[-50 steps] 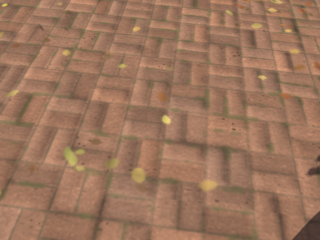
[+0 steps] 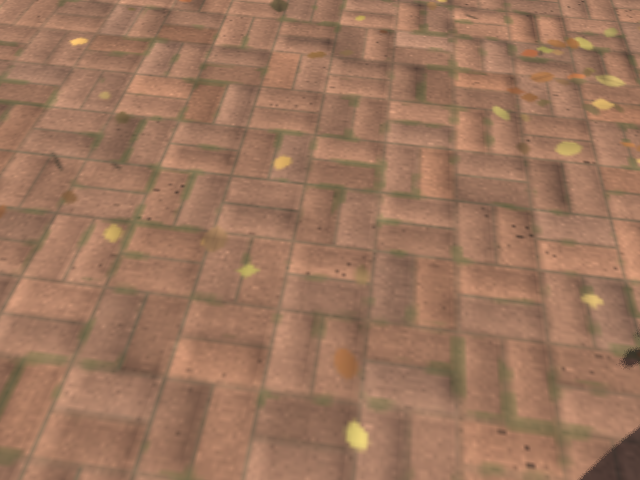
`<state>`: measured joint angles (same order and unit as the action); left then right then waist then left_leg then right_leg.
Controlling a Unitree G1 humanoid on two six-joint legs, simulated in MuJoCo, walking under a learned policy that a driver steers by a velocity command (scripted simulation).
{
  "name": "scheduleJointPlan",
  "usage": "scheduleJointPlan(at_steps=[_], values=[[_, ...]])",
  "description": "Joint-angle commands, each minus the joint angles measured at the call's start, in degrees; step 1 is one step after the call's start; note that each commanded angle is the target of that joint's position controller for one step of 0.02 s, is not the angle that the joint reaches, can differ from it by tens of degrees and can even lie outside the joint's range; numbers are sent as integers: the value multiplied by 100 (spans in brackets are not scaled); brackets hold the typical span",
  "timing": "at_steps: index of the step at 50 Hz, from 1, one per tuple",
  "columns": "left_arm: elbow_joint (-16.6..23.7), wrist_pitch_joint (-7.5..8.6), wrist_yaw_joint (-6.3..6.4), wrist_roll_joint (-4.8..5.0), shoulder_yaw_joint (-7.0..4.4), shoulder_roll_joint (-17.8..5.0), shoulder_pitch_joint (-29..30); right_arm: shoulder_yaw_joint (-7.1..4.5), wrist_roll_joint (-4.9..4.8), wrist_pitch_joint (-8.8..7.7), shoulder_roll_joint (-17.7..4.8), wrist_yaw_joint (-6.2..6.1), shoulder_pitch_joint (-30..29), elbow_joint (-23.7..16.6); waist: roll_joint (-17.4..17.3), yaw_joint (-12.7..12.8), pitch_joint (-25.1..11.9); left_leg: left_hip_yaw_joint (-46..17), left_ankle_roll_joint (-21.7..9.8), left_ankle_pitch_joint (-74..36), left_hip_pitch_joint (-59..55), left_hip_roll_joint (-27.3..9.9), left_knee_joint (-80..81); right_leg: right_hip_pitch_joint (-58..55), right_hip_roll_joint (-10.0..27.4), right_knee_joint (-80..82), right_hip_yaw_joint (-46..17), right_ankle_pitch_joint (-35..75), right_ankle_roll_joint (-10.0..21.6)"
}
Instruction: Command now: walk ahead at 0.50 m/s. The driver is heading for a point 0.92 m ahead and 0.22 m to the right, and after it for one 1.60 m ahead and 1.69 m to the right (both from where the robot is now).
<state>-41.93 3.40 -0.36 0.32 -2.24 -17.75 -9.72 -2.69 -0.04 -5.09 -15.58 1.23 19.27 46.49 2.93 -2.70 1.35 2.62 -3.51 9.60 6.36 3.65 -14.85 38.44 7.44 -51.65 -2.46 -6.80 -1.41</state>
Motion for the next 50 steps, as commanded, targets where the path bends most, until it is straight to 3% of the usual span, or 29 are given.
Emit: scheduleJointPlan(at_steps=[1, 4, 7, 9, 10, 11, 12, 13, 14, 15, 16, 17, 18, 21, 24, 28, 31, 34, 37, 38, 39, 40, 41, 42, 43, 44, 46, 48, 50], values=[[369, 94, -43, 0, -3, -141, 316, -214, -41, -79, -951, -72, -289, -341, -605, 62, 142, -599, -875, -1233, 384, -1296, 796, -367, -81, 1109, 130, 1037, -21], [527, 143, -126, 55, -3, -170, 820, -250, -100, -13, -1096, -83, 82, -141, -610, -148, 230, -671, -831, -927, -36, -1510, 694, -416, -214, 1731, 159, 1263, 51], [654, 173, -210, 54, -48, -309, 1001, -285, -138, 86, -1151, -120, 172, 0, -644, -92, 276, -801, -712, -1099, -656, -1812, 374, -296, -264, 2082, 67, 790, 274], [608, 188, -231, 39, -98, -422, 744, -311, -138, 155, -1204, -149, 108, 45, -722, 102, 122, -812, -592, -1778, -914, -1868, -17, -707, -388, 2203, 177, 345, 430], [486, 193, -215, 23, -173, -538, 274, -309, -132, 192, -1217, -159, -9, 39, -717, 400, -159, -660, -481, -2640, -890, -1710, -614, -1403, -570, 2350, 366, 282, 553], [228, 183, -163, 11, -315, -796, -584, -242, -84, 221, -1049, -171, 23, 28, -587, 772, -751, -419, -315, -2996, -539, -1385, -1712, -2663, -634, 2305, 436, 367, 720], [78, 148, -100, -24, -428, -1244, -1549, -90, 81, 216, -696, -189, 176, -118, 248, 1035, -1666, -119, -80, -1310, 586, -978, -3624, -4337, 458, 2139, -828, 597, 1063], [3, 134, -147, -49, -472, -1564, -1613, 67, -15, 90, -102, -132, 949, -161, 1801, 564, -2205, -421, 228, 2269, 2756, 60, -5330, -5884, 1437, 3038, -3631, -953, 1946], [86, 145, -159, 29, -322, -950, -1506, -63, -129, -15, -774, -91, 530, -79, 956, 831, -1889, -1050, 176, 2371, 3399, -250, -5905, -5698, 1348, 3442, -3803, -1779, 1774], [124, 158, -144, 24, -255, -764, -1144, -139, -241, -78, -1012, -61, -38, -245, 563, 806, -1120, -908, 93, 1842, 3697, -521, -5893, -5032, 1196, 3507, -2967, -1564, 1557], [167, 159, -141, -11, -233, -711, -793, -117, -194, -99, -926, -93, -336, -307, 69, 649, -725, -747, 103, 1318, 3543, -802, -5648, -4315, 989, 3585, -2379, -883, 1461], [181, 167, -152, -49, -200, -576, -560, -135, -94, -85, -873, -110, -479, -331, -23, 516, -428, -710, 140, 983, 3378, -969, -5320, -3755, 793, 3722, -1931, -236, 1444], [188, 192, -149, -105, -170, -489, -454, -142, -78, -40, -804, -104, -358, -308, 146, 349, -425, -753, 169, 739, 3031, -1101, -5161, -3421, 672, 3859, -1651, 168, 1424], [62, 284, -141, -41, -191, -510, -482, -106, -53, 113, -563, -130, -252, -252, 128, 206, -326, -662, 320, 462, 2855, -1162, -4718, -3049, 548, 4220, -1086, 754, 1544], [-105, 263, -67, -30, -231, -642, -672, -84, 2, 141, -491, -145, -803, -434, -16, 314, -67, -623, 473, -286, 3303, -1194, -3866, -3132, 495, 4422, -718, 1048, 1540], [-285, 193, 1, 13, -240, -726, -917, -23, -28, 56, -330, -65, -1504, -597, 16, 565, 116, -431, 473, -1393, 3101, -1015, -2464, -3212, 266, 4497, -213, 947, 1315], [-490, 128, 18, 47, -258, -794, -1242, 2, -70, 4, -313, 19, -2019, -764, -5, 762, 259, -332, 424, -1554, 3059, -878, -1883, -3545, 401, 4408, -186, 860, 1312], [-653, 29, 47, 72, -285, -833, -1383, -5, -95, -39, -371, 120, -2304, -924, 38, 760, 335, -367, 254, -1162, 3190, -799, -1535, -4131, 667, 4128, -266, 1183, 1257], [-695, -45, 93, 86, -333, -947, -1225, -90, -77, -65, -587, 161, -1894, -854, 193, 424, 39, -197, 2, -570, 2445, -562, -1338, -4447, 734, 3498, -233, 2529, 1093], [-682, -79, 106, 84, -328, -952, -1093, -186, -61, -67, -740, 135, -1284, -675, 185, 63, -338, -16, -140, -626, 1552, -376, -1185, -4340, 549, 2787, -54, 3380, 978], [-635, -95, 123, 40, -259, -796, -1089, -325, -39, -58, -1027, 76, -365, -401, 48, -323, -982, -138, -344, -798, 99, -506, -1289, -3749, 247, 1649, 161, 3254, 799], [-456, -23, 102, -55, -97, -333, -1506, -452, 71, -34, -1559, 22, 433, -285, -885, -342, -1912, -2109, -1034, -590, -2172, -1917, -1448, -1784, -372, -463, 428, 1280, 464], [-544, 97, 62, -15, 19, 19, -1835, -419, 4, -12, -1457, 43, 614, -214, -1811, -253, -2400, -4192, -1524, 481, -3054, -2660, -613, -280, -1127, -1735, -161, -2680, 317], [-494, 180, 20, 170, -142, -610, -1300, -290, -46, -15, -1001, 24, 408, -248, -1248, -414, -1709, -3822, -1233, 1148, -2548, -2502, -348, 312, -793, -2238, -619, -2594, 405], [-349, 218, 10, 262, -189, -745, -865, -239, -47, -19, -863, 4, -35, -302, -1006, -289, -951, -2991, -1011, 944, -1690, -2360, -168, 460, -503, -2120, -454, -2020, 460], [-325, 212, 36, 205, -198, -702, -657, -193, -7, -31, -706, 4, -401, -331, -689, -114, -559, -2420, -885, 558, -924, -2143, 48, 247, -263, -1827, -355, -1522, 435], [-422, 69, 54, 152, -237, -530, -869, -140, 80, -111, -474, 19, -776, -319, -898, 228, -268, -1600, -734, -22, -28, -1819, 453, -374, 3, -1448, -415, -944, 355], [-485, -68, 68, 162, -220, -310, -1011, -164, 92, -191, -488, 18, -831, -219, -838, 343, -149, -1071, -776, -520, 319, -1752, 703, -490, 35, -1351, -413, -708, 257], [-387, -134, 94, 140, -230, -266, -790, -205, 118, -226, -603, -19, -781, -108, -711, 341, 22, -658, -787, -934, 346, -1739, 823, -166, 33, -1042, -506, -265, 172]])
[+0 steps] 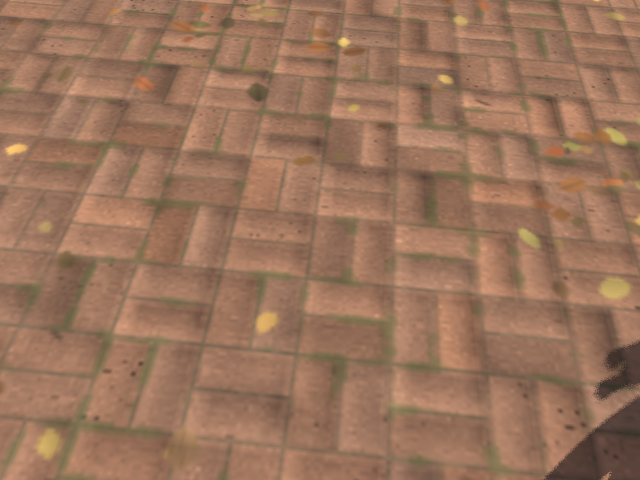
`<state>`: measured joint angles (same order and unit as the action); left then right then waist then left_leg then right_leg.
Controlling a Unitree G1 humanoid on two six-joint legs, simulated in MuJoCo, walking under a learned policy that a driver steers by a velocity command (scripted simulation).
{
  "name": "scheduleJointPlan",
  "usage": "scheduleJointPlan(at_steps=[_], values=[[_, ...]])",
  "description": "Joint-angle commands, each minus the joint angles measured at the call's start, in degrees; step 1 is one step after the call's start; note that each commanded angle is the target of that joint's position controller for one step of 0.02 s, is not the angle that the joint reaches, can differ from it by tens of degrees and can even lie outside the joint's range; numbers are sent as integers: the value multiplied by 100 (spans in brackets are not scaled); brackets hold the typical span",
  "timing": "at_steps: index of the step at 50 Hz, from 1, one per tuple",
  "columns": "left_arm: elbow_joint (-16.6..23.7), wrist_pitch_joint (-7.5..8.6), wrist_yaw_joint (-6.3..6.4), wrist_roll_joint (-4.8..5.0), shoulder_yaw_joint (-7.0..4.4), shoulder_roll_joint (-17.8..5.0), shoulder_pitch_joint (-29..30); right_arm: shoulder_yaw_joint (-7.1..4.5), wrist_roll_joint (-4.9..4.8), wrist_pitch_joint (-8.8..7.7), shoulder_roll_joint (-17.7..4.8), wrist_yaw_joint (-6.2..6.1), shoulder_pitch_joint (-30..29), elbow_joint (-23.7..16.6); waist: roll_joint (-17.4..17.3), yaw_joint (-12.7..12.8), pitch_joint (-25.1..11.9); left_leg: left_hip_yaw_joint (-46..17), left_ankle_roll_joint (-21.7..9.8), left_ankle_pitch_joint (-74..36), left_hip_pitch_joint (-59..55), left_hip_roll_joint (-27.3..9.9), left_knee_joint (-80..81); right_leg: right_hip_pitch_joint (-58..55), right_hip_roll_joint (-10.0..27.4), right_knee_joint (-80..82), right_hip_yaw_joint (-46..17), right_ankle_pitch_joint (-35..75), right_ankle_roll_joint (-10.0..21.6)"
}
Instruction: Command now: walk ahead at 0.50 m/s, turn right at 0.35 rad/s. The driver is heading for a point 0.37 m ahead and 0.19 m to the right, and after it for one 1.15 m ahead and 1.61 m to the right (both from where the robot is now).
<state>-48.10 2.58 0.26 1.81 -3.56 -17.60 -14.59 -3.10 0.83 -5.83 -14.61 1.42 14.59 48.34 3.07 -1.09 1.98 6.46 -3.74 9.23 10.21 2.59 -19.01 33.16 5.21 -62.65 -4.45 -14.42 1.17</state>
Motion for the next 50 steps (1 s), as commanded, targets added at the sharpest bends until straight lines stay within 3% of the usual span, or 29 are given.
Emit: scheduleJointPlan(at_steps=[1, 6, 11, 14, 15, 16, 17, 18, 19, 20, 21, 22, 23, 25, 27, 32, 34, 37, 39, 40, 41, 42, 43, 44, 45, 46, 47, 50], values=[[281, -52, 32, -26, -105, -275, -173, -174, 39, -149, -729, -65, -264, -240, -675, 151, 10, -856, -752, -1066, -118, -1612, 1260, 524, 237, 315, -346, 778, -120], [547, 34, -126, -75, -33, -82, 634, -192, -7, -78, -894, -180, -112, -100, -543, -135, 185, -13, -541, -1396, -434, -1465, 1352, 424, 125, 1948, 158, 2032, -97], [1024, 31, -311, -67, 19, -20, 1388, -265, -119, 155, -1060, -224, 360, 138, -463, -373, 400, 244, -503, -2134, -1616, -1859, 916, 906, 25, 2646, 508, 1508, 120], [1164, -5, -394, -60, -86, -222, 1163, -331, -169, 299, -1255, -285, 191, 80, -728, -55, 58, 476, -330, -4449, -1919, -1913, 15, 198, -386, 2699, 956, 668, 410], [1109, -28, -394, -54, -174, -375, 756, -353, -174, 347, -1323, -315, 126, 47, -829, 205, -219, 537, -266, -5239, -1885, -1878, -647, -377, -603, 2660, 1096, 396, 544], [947, -38, -357, -39, -320, -620, 5, -354, -189, 385, -1351, -338, 19, 10, -784, 643, -617, 635, -136, -5363, -1551, -1730, -1683, -1432, -828, 2917, 1133, 514, 732], [715, -77, -251, -40, -519, -1015, -964, -306, -161, 357, -1266, -356, -19, -70, -423, 1119, -1118, 657, 99, -4146, -410, -1479, -3230, -3140, -648, 3255, 515, 720, 1013], [675, -75, -166, 4, -639, -1665, -1041, -31, 63, 201, -376, -239, 552, -360, 1138, 520, -1572, 417, 485, 1226, 2342, -377, -5365, -5316, 880, 3459, -2465, 220, 2040], [865, 8, -181, -45, -513, -1334, -1128, -19, -104, -67, -611, -139, 178, -447, 688, 746, -2402, -991, 468, 2523, 3227, 63, -6276, -5887, 1457, 4421, -4417, -429, 2522], [846, 74, -187, -106, -409, -987, -941, -112, -331, -228, -946, -68, -461, -631, 344, 900, -1662, -1245, 302, 2026, 3728, -304, -6207, -5450, 1279, 4583, -3585, -99, 2149], [881, 118, -185, -89, -362, -816, -601, -83, -324, -303, -902, -73, -596, -693, -83, 662, -1114, -1211, 212, 1520, 3603, -566, -5684, -4628, 1025, 4570, -2826, 361, 1910], [951, 128, -184, -80, -305, -638, -196, -110, -180, -306, -901, -114, -612, -631, -362, 394, -701, -1163, 253, 1264, 3261, -749, -5123, -3776, 782, 4632, -2254, 988, 1739], [1050, 137, -158, -137, -246, -491, 49, -161, -95, -246, -976, -128, -508, -599, -261, 195, -575, -1188, 309, 1066, 2832, -875, -4807, -3210, 625, 4750, -1911, 1474, 1681], [1121, 140, -116, -134, -251, -549, 154, -173, -32, -101, -886, -123, -354, -615, -210, 16, -461, -1109, 496, 905, 2479, -895, -4342, -2618, 482, 4947, -1653, 1912, 1690], [1100, 146, -42, -111, -297, -725, 41, -126, 11, -10, -719, -145, -540, -704, -193, 22, -317, -971, 696, 532, 2422, -835, -3706, -2172, 343, 5040, -1304, 2183, 1662], [988, 57, 66, -68, -343, -851, -347, -18, -52, -25, -502, -93, -1576, -1016, 102, 451, -155, -864, 816, -1343, 1841, -404, -1599, -1709, -93, 4923, -937, 1294, 1184], [905, 32, 65, -39, -348, -847, -535, -43, -116, -56, -594, -59, -1789, -1123, 168, 533, -154, -967, 772, -1454, 1720, -325, -1281, -1875, 21, 4763, -1201, 996, 1116], [867, -9, 95, -32, -337, -766, -603, -132, -137, -134, -830, -4, -1756, -1168, 293, 440, -189, -1157, 594, -969, 1622, -309, -922, -2415, 238, 4250, -1739, 770, 1014], [905, -45, 104, -52, -328, -717, -463, -213, -137, -196, -946, -9, -1262, -1051, 447, 136, -295, -1050, 385, -613, 1014, -276, -704, -2480, 202, 3798, -1917, 973, 883], [948, -41, 92, -76, -258, -524, -433, -299, -82, -227, -1095, -43, -709, -928, 385, -137, -646, -1084, 201, -584, 119, -414, -605, -2305, -78, 3148, -1741, 1187, 708], [1048, -26, 71, -161, -124, -177, -489, -382, 8, -239, -1399, -90, 135, -856, -234, -462, -1436, -2003, -155, -191, -1319, -1370, -681, -1640, -452, 1563, -1256, 449, 488], [1226, 31, 63, 16, -28, 125, -1304, -490, 58, -153, -1852, -68, 608, -653, -2234, -79, -2054, -4765, -1118, 1130, -3009, -2621, -79, 403, -1198, -272, -536, -1991, 109], [1066, 32, 88, 83, -120, -507, -1265, -383, -87, -127, -1309, -36, 481, -727, -1711, -206, -1705, -5264, -1069, 2445, -2840, -2684, 202, 1141, -704, -1054, -680, -1861, 30], [1117, 1, 86, 41, -212, -832, -633, -284, -103, -88, -942, -63, 231, -803, -1158, -367, -1000, -4295, -802, 2277, -2184, -2421, 261, 1306, -507, -1232, -574, -1320, -3], [1173, -29, 97, -25, -222, -804, -323, -232, -48, -46, -839, -73, -48, -833, -783, -285, -623, -3509, -645, 1489, -1514, -2175, 314, 1120, -311, -1140, -394, -911, -35], [1243, -30, 79, -84, -236, -734, -121, -191, -23, -18, -713, -83, -211, -789, -756, -200, -321, -2960, -609, 838, -1004, -1957, 427, 1006, -159, -876, -383, -640, -48], [1269, -49, 38, -54, -239, -624, -140, -158, 11, -24, -647, -102, -274, -756, -896, -74, -229, -2510, -544, 432, -667, -1797, 557, 747, -10, -699, -358, -470, -36], [1369, -133, -10, -10, -177, -310, -77, -200, -53, -84, -720, -110, -229, -622, -934, -13, -120, -1754, -661, -210, -392, -1729, 902, 689, 127, -264, -168, -264, -86]])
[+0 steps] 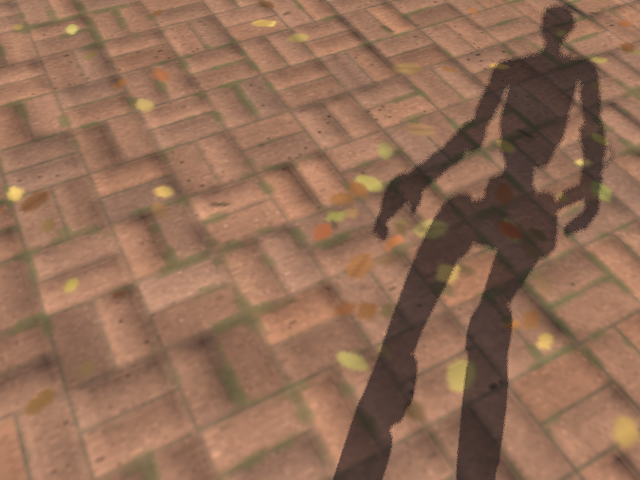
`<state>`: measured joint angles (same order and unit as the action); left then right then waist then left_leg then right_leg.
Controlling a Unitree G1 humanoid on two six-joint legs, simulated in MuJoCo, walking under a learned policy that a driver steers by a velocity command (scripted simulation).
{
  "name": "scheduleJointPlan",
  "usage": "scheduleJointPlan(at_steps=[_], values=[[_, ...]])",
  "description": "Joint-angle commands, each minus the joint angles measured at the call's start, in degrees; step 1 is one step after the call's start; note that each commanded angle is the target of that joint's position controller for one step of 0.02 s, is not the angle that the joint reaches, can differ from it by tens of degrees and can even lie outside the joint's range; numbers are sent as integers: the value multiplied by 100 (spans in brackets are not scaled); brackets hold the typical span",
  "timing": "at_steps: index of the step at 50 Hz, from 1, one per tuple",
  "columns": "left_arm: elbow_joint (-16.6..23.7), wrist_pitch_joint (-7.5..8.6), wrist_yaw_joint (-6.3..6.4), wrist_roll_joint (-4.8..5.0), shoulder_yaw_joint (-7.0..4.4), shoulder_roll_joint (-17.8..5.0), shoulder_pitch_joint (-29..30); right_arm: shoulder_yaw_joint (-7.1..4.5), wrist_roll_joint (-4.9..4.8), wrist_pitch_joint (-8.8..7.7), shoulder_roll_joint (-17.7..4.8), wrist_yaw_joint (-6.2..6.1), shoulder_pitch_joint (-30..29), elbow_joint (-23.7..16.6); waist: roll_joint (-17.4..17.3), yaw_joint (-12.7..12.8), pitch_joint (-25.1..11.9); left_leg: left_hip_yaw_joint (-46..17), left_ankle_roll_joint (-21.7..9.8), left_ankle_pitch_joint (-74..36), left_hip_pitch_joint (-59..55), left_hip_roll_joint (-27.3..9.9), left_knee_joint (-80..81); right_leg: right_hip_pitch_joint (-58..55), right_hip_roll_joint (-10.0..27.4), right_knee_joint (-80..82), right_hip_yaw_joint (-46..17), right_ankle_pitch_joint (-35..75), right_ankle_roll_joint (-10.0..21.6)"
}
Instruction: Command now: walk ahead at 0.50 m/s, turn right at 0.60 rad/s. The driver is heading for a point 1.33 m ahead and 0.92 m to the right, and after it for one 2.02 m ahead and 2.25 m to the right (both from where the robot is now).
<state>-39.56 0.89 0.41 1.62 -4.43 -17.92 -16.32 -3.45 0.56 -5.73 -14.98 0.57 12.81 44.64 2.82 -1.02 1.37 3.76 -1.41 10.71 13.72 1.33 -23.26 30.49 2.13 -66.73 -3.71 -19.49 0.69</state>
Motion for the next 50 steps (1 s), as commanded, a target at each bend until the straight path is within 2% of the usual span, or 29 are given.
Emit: scheduleJointPlan(at_steps=[1, 7, 10, 12, 14, 15, 16, 17, 18, 19, 20, 21, 22, 23, 25, 27, 32, 34, 37, 39, 40, 41, 42, 43, 44, 45, 46, 48, 50], values=[[583, 22, -27, -11, -72, -232, 210, -196, -31, -106, -773, -29, -20, -206, -831, -23, -26, -1324, -952, -577, -762, -1652, 1400, 1064, 463, 351, -232, 381, -73], [772, 93, -190, -27, 16, -89, 969, -260, -54, -19, -1043, -68, 74, -37, -651, -248, 113, -94, -799, -1430, -1019, -1513, 1466, 904, 414, 2068, 133, 1928, -69], [947, 104, -294, -12, 44, -53, 1450, -293, -119, 62, -1183, -78, 331, 91, -617, -399, 275, 213, -700, -1527, -1331, -1616, 1407, 773, 321, 2692, 396, 1990, 47], [1058, 94, -350, -10, 16, -131, 1587, -330, -185, 132, -1293, -77, 398, 147, -654, -353, 330, 365, -616, -2078, -1647, -1736, 1196, 684, 224, 2947, 538, 1623, 201], [1072, 60, -365, -53, -90, -335, 1343, -388, -244, 202, -1477, -109, 362, 139, -825, -89, 68, 594, -501, -3942, -1874, -1751, 472, 76, -118, 3057, 840, 1022, 437], [972, 36, -353, -63, -196, -518, 851, -410, -268, 246, -1548, -129, 329, 126, -862, 230, -242, 720, -432, -4770, -1847, -1694, -311, -605, -356, 3152, 983, 842, 595], [708, 9, -299, -46, -368, -791, -103, -375, -281, 273, -1470, -153, 261, 96, -722, 759, -724, 891, -263, -4801, -1350, -1507, -1506, -1968, -596, 3507, 1016, 1211, 816], [488, -55, -175, -16, -543, -1241, -1022, -246, -105, 247, -1151, -165, 386, -4, -32, 1088, -1251, 886, -10, -2763, 143, -1261, -3309, -3763, 71, 3577, -159, 1219, 1156], [590, 25, -168, 23, -565, -1839, -688, 20, 82, 88, -386, -69, 868, -381, 1396, 286, -1839, 193, 278, 2326, 2592, -72, -5198, -5369, 1482, 4234, -3538, 69, 2253], [713, 117, -205, -8, -411, -1268, -864, -68, -132, -110, -930, 7, 172, -419, 636, 813, -2221, -894, 187, 2259, 3193, -150, -5674, -5425, 1656, 4944, -4254, -581, 2240], [631, 204, -223, -61, -313, -1008, -659, -121, -311, -208, -1136, 41, -303, -585, 404, 805, -1343, -847, 70, 1665, 3538, -374, -5494, -4789, 1504, 5040, -3444, -91, 1966], [636, 242, -218, -54, -264, -882, -324, -87, -230, -253, -1042, 6, -321, -563, -68, 528, -912, -851, 46, 1176, 3245, -606, -4983, -3947, 1257, 5027, -2807, 521, 1785], [689, 243, -203, -72, -211, -729, 47, -110, -78, -245, -1052, -30, -283, -497, -173, 288, -616, -848, 108, 922, 2852, -754, -4503, -3207, 1036, 5072, -2290, 1174, 1662], [770, 250, -176, -146, -166, -637, 257, -138, -38, -184, -1080, -24, -153, -471, -33, 92, -531, -893, 156, 737, 2465, -849, -4289, -2717, 895, 5186, -2025, 1619, 1632], [749, 276, -127, -136, -161, -646, 350, -131, 10, -62, -969, -19, -67, -450, -23, -38, -443, -789, 329, 589, 2191, -822, -3889, -2192, 781, 5343, -1750, 2175, 1682], [650, 288, -50, -117, -187, -753, 214, -85, 54, 12, -812, -36, -305, -525, -72, -6, -294, -695, 502, 165, 2184, -727, -3314, -1825, 634, 5407, -1421, 2437, 1667], [391, 223, 58, -51, -228, -875, -215, 40, -10, -17, -554, 39, -1402, -800, 92, 421, -59, -646, 578, -1537, 1656, -308, -1252, -1480, 260, 5295, -1116, 1665, 1248], [271, 205, 60, -19, -238, -888, -409, 18, -73, -55, -636, 80, -1627, -894, 142, 505, -36, -733, 526, -1653, 1494, -219, -918, -1617, 369, 5140, -1366, 1418, 1191], [177, 155, 84, -3, -227, -801, -493, -72, -97, -112, -844, 125, -1589, -932, 285, 424, -65, -897, 353, -1143, 1360, -182, -557, -2135, 557, 4625, -1873, 1277, 1084], [179, 108, 88, -20, -223, -754, -387, -152, -102, -159, -940, 108, -1123, -833, 459, 158, -167, -776, 154, -717, 763, -133, -358, -2221, 519, 4204, -2049, 1522, 954], [207, 105, 76, -42, -158, -570, -358, -237, -56, -185, -1074, 70, -588, -718, 409, -109, -491, -764, -22, -728, -104, -230, -223, -2074, 243, 3603, -1882, 1780, 780], [301, 120, 54, -119, -26, -227, -390, -321, 44, -205, -1366, 23, 240, -657, -131, -445, -1285, -1602, -385, -483, -1562, -1134, -347, -1437, -105, 2070, -1447, 1155, 559], [450, 166, 54, 46, 75, 85, -1187, -436, 99, -122, -1808, 35, 778, -457, -2073, -128, -2037, -4292, -1335, 857, -3404, -2427, 214, 600, -894, 160, -668, -1341, 138], [291, 183, 78, 89, 2, -474, -1193, -335, -61, -101, -1306, 84, 755, -482, -1711, -232, -1754, -5032, -1325, 2177, -3290, -2523, 570, 1328, -463, -645, -809, -1359, 49], [299, 166, 76, 56, -81, -765, -594, -239, -76, -71, -951, 67, 549, -511, -1144, -388, -1017, -4163, -1090, 2126, -2625, -2248, 676, 1493, -284, -833, -742, -815, 8], [352, 153, 88, -14, -77, -732, -231, -187, -13, -31, -841, 65, 296, -519, -743, -321, -604, -3416, -951, 1433, -1944, -1994, 722, 1327, -115, -738, -536, -432, -15], [431, 178, 74, -81, -79, -652, 44, -148, 15, -7, -732, 64, 140, -467, -673, -243, -254, -2896, -951, 751, -1375, -1771, 832, 1228, 7, -448, -510, -187, -12], [433, 180, 15, -35, -51, -427, 10, -96, 40, -38, -603, 52, 66, -392, -907, -29, -137, -2238, -936, 31, -840, -1488, 1072, 789, 185, 17, -429, 22, 22], [437, 163, -12, -52, 9, -226, 68, -115, -42, -77, -673, 55, 138, -280, -906, 26, -118, -1886, -1070, -430, -720, -1480, 1257, 739, 234, 536, -277, 47, -3]])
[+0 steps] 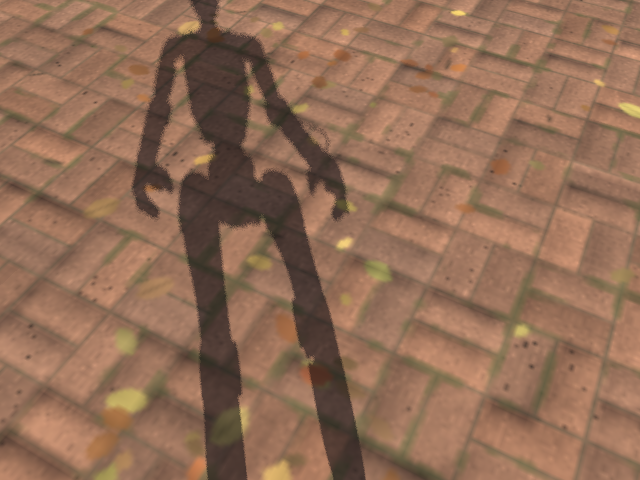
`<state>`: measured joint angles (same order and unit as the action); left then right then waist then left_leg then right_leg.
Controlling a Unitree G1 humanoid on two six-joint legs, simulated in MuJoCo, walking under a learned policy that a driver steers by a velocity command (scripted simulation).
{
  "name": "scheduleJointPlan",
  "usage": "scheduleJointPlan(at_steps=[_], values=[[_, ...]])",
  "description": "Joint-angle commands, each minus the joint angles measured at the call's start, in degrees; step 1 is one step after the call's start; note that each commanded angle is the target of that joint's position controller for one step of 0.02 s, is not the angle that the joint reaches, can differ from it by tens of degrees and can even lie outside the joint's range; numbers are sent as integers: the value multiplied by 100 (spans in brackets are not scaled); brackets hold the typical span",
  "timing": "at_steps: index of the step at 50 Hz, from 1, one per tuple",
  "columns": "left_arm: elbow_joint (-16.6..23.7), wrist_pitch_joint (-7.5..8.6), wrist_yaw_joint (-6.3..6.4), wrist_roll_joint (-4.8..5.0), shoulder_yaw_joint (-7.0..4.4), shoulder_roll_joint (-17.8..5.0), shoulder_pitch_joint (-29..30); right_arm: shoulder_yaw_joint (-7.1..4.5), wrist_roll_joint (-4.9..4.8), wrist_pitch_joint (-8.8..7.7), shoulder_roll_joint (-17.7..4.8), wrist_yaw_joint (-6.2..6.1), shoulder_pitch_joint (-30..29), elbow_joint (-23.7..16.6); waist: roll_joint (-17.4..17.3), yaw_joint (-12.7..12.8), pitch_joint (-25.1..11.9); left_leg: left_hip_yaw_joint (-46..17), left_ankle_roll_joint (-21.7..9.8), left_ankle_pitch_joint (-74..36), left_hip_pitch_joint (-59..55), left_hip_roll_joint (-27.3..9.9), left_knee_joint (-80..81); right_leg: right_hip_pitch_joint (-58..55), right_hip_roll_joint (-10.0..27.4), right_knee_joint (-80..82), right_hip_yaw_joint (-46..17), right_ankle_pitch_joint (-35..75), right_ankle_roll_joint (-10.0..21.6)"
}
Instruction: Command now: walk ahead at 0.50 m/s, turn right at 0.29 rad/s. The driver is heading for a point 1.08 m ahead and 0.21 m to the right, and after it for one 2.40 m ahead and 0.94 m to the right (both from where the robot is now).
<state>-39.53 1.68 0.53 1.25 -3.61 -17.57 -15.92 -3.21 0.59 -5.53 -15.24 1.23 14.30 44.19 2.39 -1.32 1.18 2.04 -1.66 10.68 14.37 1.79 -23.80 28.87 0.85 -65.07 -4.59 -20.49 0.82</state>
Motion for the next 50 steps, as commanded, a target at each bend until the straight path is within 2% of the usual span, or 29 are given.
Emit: scheduleJointPlan(at_steps=[1, 3, 5, 10, 12, 14, 15, 16, 17, 18, 19, 20, 21, 23, 25, 27, 31, 36, 39, 40, 41, 42, 43, 44, 45, 46, 47, 48, 50], values=[[493, 90, -32, -51, -37, -195, 191, -169, -71, -106, -760, -16, 27, -182, -809, 48, -54, -1598, -1115, -651, -775, -1571, 1405, 971, 405, 696, -121, 273, -43], [560, 134, -75, -98, 32, -107, 496, -208, -108, -84, -923, -30, 69, -107, -696, -15, -40, -1293, -1140, -953, -790, -1556, 1518, 929, 492, 1401, 24, 831, -78], [603, 193, -135, -78, 81, -48, 847, -221, -139, -37, -1021, -43, 133, -41, -684, -132, 13, -917, -1034, -1105, -719, -1423, 1565, 680, 454, 2143, 184, 1450, -84], [785, 249, -241, -4, 72, -162, 1586, -238, -231, 86, -1190, -47, 619, 230, -741, -331, 151, -705, -851, -1177, -1030, -1569, 1409, 235, 242, 3165, 382, 1843, 6], [814, 261, -268, -9, 30, -273, 1591, -258, -258, 151, -1269, -66, 655, 309, -792, -208, 154, -706, -755, -1531, -1271, -1706, 1183, 1, 163, 3423, 439, 1557, 163], [536, 255, -236, -72, -142, -554, 706, -230, -276, 203, -1247, -98, 575, 331, -692, 347, -371, -334, -526, -2950, -1158, -1441, 61, -1447, -102, 3803, 678, 1575, 412], [299, 234, -179, -94, -283, -846, -187, -139, -201, 195, -1045, -117, 581, 287, -533, 751, -963, -75, -315, -2715, -539, -1160, -1129, -2800, 160, 3706, 393, 1599, 614], [225, 186, -105, -205, -409, -1477, -926, 60, -40, 112, -500, -97, 927, 41, 705, 784, -1852, 213, 85, -495, 1478, -481, -3392, -4902, 1703, 3727, -1873, 1310, 1375], [154, 170, -127, -95, -360, -1317, -1063, 88, -106, 1, -502, -88, 967, 63, 1291, 774, -2289, -444, 156, 2223, 2550, -48, -4534, -5198, 2208, 4622, -3688, 385, 1860], [166, 198, -152, -65, -233, -974, -730, -61, -256, -67, -1017, -51, 559, -26, 778, 772, -1442, -676, 81, 2005, 3121, -409, -4948, -4572, 2006, 4768, -3128, -25, 1622], [196, 217, -158, -70, -163, -768, -388, -63, -299, -90, -1025, -39, 195, -114, 563, 648, -888, -554, 13, 1491, 3154, -656, -4802, -3865, 1746, 4854, -2360, 179, 1445], [199, 236, -182, -101, -106, -603, -61, -63, -218, -74, -953, -52, 62, -110, 273, 470, -499, -496, 43, 1070, 2954, -826, -4473, -3154, 1499, 5036, -1840, 635, 1355], [213, 271, -199, -141, -65, -459, 174, -89, -142, -21, -918, -61, 102, -81, 310, 275, -320, -549, 80, 759, 2626, -972, -4162, -2635, 1316, 5215, -1488, 1067, 1284], [167, 338, -205, -151, -73, -436, 342, -56, -125, 96, -699, -48, 287, 3, 349, 51, -263, -522, 183, 444, 2169, -1016, -3930, -2086, 1181, 5516, -1091, 1603, 1323], [41, 408, -183, -136, -109, -544, 283, -39, -90, 170, -613, -71, 103, -59, 211, 6, -132, -501, 293, 55, 2279, -1018, -3534, -1928, 1149, 5690, -749, 2034, 1385], [-97, 417, -137, -130, -131, -615, 140, -14, -57, 175, -552, -73, -304, -179, 74, 101, 5, -504, 355, -550, 2446, -1013, -2832, -1976, 1089, 5768, -476, 2234, 1345], [-354, 372, -69, -76, -160, -775, -223, 69, -96, 98, -394, 19, -1125, -372, 37, 401, 190, -316, 313, -1637, 2143, -779, -1410, -2041, 938, 5821, -37, 2128, 1134], [-728, 249, -34, -12, -197, -880, -684, 70, -140, 38, -500, 160, -1759, -652, 36, 549, 338, -355, 68, -1350, 2282, -629, -682, -2950, 1315, 5445, -126, 2303, 1027], [-827, 150, 5, -13, -232, -977, -628, 1, -123, 10, -685, 191, -1403, -605, 198, 273, 66, -144, -174, -697, 1608, -393, -487, -3345, 1365, 4820, -101, 3638, 849], [-828, 112, 17, -20, -222, -977, -526, -94, -107, 8, -837, 161, -809, -439, 192, -74, -306, 55, -314, -710, 736, -196, -352, -3268, 1166, 4107, 82, 4555, 730], [-789, 95, 38, -73, -148, -816, -546, -230, -90, 17, -1131, 102, 106, -186, 59, -455, -974, -97, -522, -923, -723, -370, -514, -2687, 865, 2943, 313, 4442, 548], [-608, 173, 13, -147, 28, -299, -1063, -359, 23, 40, -1699, 50, 855, -93, -966, -429, -1965, -2216, -1268, -718, -3065, -1826, -616, -658, 206, 752, 585, 2412, 177], [-721, 292, -25, -106, 104, -98, -1239, -319, -95, 85, -1498, 69, 1064, 17, -1877, -429, -2511, -4338, -1837, 265, -3859, -2464, 348, 684, -491, -586, 94, -1161, -15], [-632, 392, -73, 37, -51, -715, -763, -196, -153, 94, -1150, 64, 789, -27, -1299, -522, -1771, -3948, -1562, 977, -3362, -2300, 589, 1319, -118, -1064, -315, -1127, 67], [-479, 445, -92, 127, -63, -766, -253, -153, -124, 102, -996, 37, 427, -91, -985, -427, -1066, -3153, -1348, 908, -2573, -2088, 705, 1474, 178, -947, -123, -655, 136], [-420, 448, -68, 68, -54, -691, 17, -116, -71, 93, -880, 42, 88, -113, -613, -255, -541, -2575, -1248, 434, -1720, -1859, 902, 1337, 419, -560, 31, -197, 126], [-443, 401, -42, -19, -89, -656, 42, -64, -15, 59, -693, 52, -131, -147, -624, -70, -328, -2176, -1162, -52, -1158, -1657, 1067, 1028, 605, -187, 8, 120, 113], [-494, 340, -41, -42, -79, -545, -107, -51, 19, 39, -653, 60, -233, -153, -743, 81, -288, -1953, -1157, -351, -801, -1556, 1226, 692, 672, -40, -3, 304, 77], [-553, 229, -22, -68, -42, -331, -234, -71, -29, -25, -694, 65, -226, -85, -725, 210, -247, -1586, -1250, -802, -468, -1494, 1475, 501, 719, 263, 60, 465, -24]])
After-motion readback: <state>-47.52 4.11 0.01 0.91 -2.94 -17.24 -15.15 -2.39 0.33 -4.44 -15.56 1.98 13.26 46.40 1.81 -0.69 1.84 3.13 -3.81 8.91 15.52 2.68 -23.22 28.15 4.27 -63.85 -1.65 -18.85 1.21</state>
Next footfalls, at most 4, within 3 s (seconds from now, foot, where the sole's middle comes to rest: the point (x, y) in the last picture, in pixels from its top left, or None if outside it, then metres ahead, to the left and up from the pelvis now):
0.30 right None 0.31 -0.16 -0.78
0.82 left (290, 415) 0.63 0.07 -0.78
1.34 right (394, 306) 0.91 -0.19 -0.78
1.82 left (313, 224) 1.18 0.01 -0.78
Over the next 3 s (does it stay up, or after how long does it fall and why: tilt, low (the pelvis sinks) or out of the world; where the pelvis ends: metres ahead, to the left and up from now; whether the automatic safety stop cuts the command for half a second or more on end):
stays up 1.06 -0.11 0.00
